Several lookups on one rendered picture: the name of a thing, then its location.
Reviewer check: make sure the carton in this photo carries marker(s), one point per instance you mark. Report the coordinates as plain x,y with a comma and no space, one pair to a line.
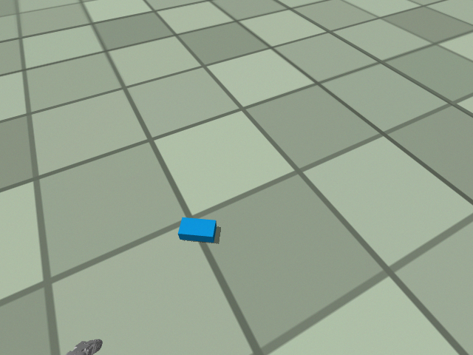
197,229

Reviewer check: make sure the left robot hand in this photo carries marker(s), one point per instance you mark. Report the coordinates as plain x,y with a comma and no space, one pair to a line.
87,348

